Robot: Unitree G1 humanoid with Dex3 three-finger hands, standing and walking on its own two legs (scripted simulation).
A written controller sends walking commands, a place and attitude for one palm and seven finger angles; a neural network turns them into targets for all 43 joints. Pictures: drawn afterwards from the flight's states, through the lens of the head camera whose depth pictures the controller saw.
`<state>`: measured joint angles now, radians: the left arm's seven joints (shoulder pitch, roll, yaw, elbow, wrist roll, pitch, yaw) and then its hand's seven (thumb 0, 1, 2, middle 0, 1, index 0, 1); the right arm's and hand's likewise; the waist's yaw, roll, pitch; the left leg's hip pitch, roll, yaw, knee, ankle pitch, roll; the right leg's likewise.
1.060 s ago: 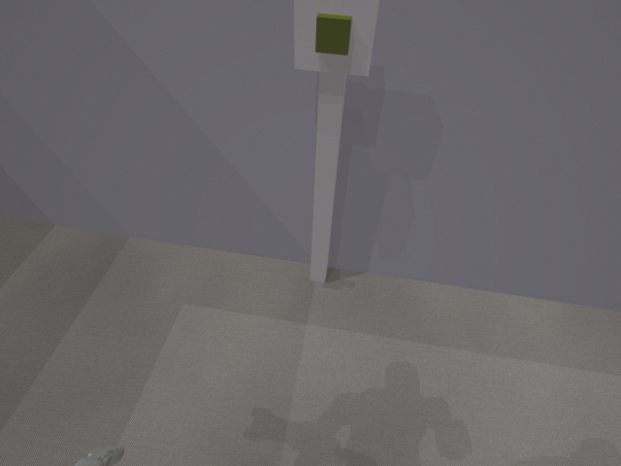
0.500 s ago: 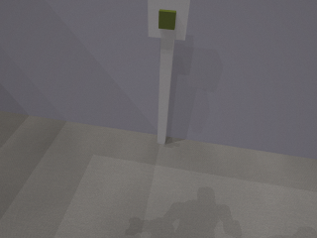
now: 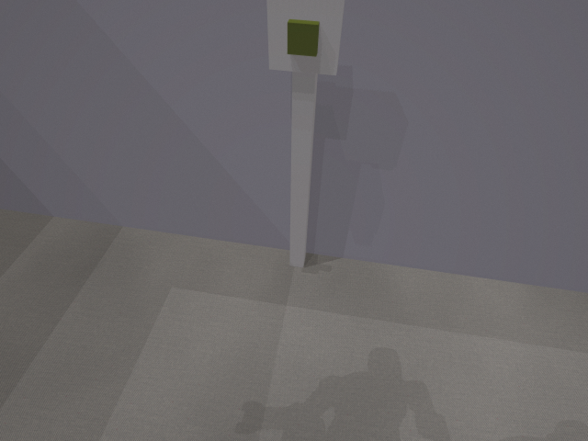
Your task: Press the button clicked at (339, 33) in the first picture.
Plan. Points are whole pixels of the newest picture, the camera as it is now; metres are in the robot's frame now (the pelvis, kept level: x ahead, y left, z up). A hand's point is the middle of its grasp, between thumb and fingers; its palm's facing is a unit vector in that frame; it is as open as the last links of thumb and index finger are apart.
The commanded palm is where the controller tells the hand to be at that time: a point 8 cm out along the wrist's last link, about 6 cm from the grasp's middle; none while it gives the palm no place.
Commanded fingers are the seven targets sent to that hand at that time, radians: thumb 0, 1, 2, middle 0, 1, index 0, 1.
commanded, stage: look at it before walking up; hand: left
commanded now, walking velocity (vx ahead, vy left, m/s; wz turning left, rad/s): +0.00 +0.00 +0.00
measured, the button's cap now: (303, 37) +0.90 +0.03 +0.17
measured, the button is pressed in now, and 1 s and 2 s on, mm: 0 0 0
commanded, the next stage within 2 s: turn to face it in 0.38 s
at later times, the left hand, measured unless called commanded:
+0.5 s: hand out of the picture +0.08 +0.24 -0.16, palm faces -0.02 -0.94 -0.33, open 7.4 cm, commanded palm none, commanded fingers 0.00 0.90 0.90 -0.20 -0.30 -0.20 -0.30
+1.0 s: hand out of the picture +0.07 +0.16 -0.18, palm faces -0.04 -0.97 -0.23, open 7.4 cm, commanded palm none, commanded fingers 0.00 0.90 0.90 -0.20 -0.30 -0.20 -0.30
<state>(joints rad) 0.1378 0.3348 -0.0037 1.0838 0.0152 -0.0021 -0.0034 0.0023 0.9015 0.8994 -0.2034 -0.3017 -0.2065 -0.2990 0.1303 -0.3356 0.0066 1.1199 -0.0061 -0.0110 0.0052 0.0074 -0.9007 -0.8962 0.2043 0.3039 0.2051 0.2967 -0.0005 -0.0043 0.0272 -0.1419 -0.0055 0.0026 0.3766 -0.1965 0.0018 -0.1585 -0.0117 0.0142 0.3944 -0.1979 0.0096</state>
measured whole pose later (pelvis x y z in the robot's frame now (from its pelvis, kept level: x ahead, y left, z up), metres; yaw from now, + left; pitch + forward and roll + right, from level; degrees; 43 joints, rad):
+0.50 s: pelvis +0.01 +0.00 +0.00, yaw +0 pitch -2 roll +0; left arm 0.14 0.34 0.00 1.09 0.02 0.00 0.00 0.00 0.90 0.90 -0.20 -0.30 -0.21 -0.30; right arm 0.11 -0.34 0.01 1.12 0.00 -0.01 0.00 0.01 -0.90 -0.90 0.20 0.30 0.20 0.30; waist 0.00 0.00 0.03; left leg -0.12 0.00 0.00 0.36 -0.20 -0.01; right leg -0.14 0.00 0.01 0.37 -0.20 0.00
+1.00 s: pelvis +0.06 -0.04 -0.02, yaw -4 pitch -1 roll +0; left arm 0.33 0.21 0.03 1.07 0.03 -0.02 -0.02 0.00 0.90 0.90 -0.20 -0.30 -0.20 -0.30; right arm 0.30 -0.23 -0.02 1.12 -0.02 0.01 0.00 0.01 -0.90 -0.90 0.20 0.30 0.20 0.30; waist 0.01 0.03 0.00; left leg -0.24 0.08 0.05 0.77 -0.48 -0.01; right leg -0.20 0.03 -0.07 0.58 -0.35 -0.06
